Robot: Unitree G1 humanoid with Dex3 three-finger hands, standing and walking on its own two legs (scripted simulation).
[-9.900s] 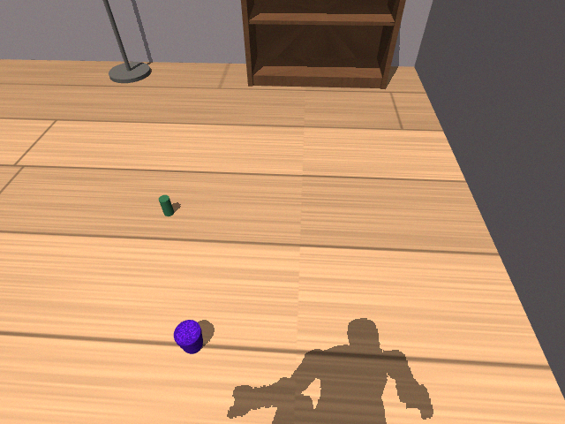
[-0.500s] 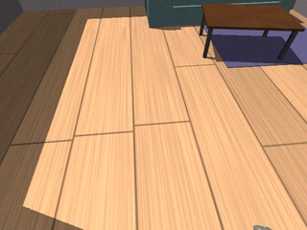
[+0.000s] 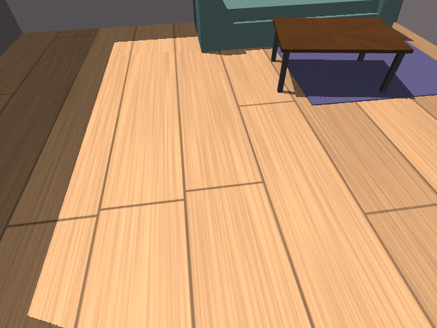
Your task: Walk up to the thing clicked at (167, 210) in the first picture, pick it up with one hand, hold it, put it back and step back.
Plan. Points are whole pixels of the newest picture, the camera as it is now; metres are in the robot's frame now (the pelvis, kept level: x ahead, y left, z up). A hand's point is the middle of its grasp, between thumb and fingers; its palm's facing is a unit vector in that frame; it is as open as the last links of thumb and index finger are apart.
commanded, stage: walk up
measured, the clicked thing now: out of the picture -0.07 -1.08 -0.73
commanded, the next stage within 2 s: stand in 0.02 s
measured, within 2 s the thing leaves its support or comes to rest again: neither
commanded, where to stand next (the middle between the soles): +0.07 +0.00 m, yaw +1 degrees
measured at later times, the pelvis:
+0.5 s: pelvis +0.01 -0.01 +0.00, yaw +0 degrees
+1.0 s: pelvis +0.02 -0.01 +0.00, yaw +0 degrees
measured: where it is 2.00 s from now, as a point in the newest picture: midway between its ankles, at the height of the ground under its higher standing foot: outside the picture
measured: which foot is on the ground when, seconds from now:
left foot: down 0.00-1.00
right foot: down 0.00-1.00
